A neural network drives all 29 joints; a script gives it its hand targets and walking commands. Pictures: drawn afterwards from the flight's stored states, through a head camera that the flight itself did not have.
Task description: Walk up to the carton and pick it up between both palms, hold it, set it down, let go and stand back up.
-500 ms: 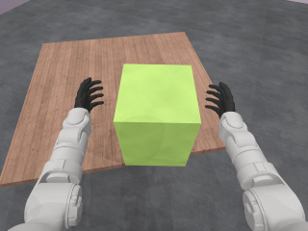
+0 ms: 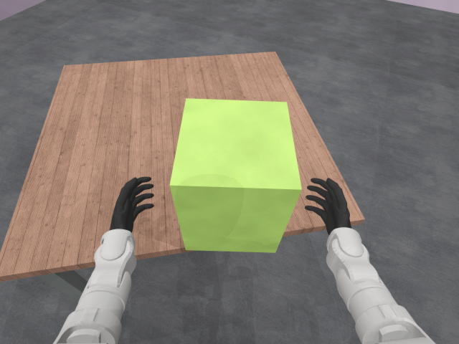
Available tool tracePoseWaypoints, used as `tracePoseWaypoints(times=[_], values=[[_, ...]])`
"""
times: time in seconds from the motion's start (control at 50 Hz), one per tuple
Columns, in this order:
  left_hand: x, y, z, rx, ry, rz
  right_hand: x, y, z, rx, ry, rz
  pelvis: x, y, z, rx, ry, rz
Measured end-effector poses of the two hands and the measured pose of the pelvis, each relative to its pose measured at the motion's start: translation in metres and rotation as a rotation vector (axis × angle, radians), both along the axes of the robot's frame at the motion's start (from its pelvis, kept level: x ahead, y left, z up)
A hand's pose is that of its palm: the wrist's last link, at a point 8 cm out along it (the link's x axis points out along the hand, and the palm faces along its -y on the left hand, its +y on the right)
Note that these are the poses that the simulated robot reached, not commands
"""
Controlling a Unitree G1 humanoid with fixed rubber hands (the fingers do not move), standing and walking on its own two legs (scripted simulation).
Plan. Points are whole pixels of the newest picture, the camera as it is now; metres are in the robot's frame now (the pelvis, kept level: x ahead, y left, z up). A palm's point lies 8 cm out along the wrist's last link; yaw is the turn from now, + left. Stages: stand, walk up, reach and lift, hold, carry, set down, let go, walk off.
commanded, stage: set down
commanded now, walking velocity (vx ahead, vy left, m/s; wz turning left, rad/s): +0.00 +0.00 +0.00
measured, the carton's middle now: (233, 180) +0.42 +0.00 +0.00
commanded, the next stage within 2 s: let go in 1.56 s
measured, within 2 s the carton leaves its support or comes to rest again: neither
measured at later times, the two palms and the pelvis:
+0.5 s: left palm (119, 269) +0.25 +0.22 -0.05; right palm (339, 269) +0.24 -0.19 -0.04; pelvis +0.00 +0.01 -0.01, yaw +0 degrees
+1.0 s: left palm (110, 294) +0.21 +0.23 -0.06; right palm (348, 294) +0.20 -0.20 -0.06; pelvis +0.02 +0.00 +0.00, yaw -2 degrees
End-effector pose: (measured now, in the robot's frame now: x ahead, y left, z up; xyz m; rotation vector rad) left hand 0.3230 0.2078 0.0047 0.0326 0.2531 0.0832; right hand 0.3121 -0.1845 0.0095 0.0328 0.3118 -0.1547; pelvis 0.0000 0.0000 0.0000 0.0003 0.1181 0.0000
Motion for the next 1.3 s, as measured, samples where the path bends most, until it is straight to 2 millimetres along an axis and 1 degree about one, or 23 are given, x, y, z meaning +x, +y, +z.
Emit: tracePoseWaypoints(times=[0.18, 0.44, 0.56, 0.76, 0.94, 1.08, 1.3], values=[[-0.021, 0.005, -0.015, 0.011, 0.001, -0.005, -0.021, -0.003, -0.016, -0.015, 0.001, -0.008, 0.003, 0.004, -0.001, -0.001, -0.010, 0.000], [-0.063, 0.008, -0.046, 0.023, 0.041, -0.007, -0.062, -0.004, -0.047, -0.019, 0.021, -0.002, 0.004, 0.007, -0.007, -0.004, -0.040, -0.002], [-0.075, 0.011, -0.056, 0.025, 0.090, -0.002, -0.076, -0.005, -0.058, -0.028, 0.058, 0.013, 0.004, 0.007, -0.008, 0.001, -0.061, -0.008], [-0.083, 0.015, -0.056, 0.044, 0.172, -0.003, -0.089, -0.011, -0.059, -0.046, 0.117, 0.034, 0.014, 0.005, -0.003, 0.012, -0.108, -0.023], [-0.102, 0.020, -0.062, 0.055, 0.278, 0.002, -0.106, -0.014, -0.065, -0.064, 0.192, 0.050, 0.023, 0.004, 0.002, 0.016, -0.149, -0.027], [-0.116, 0.021, -0.068, 0.062, 0.352, 0.004, -0.116, -0.015, -0.069, -0.081, 0.250, 0.061, 0.025, 0.002, 0.004, 0.017, -0.163, -0.027], [-0.130, 0.025, -0.075, 0.080, 0.452, 0.001, -0.130, -0.017, -0.075, -0.104, 0.331, 0.071, 0.026, 0.002, 0.005, 0.016, -0.170, -0.024]])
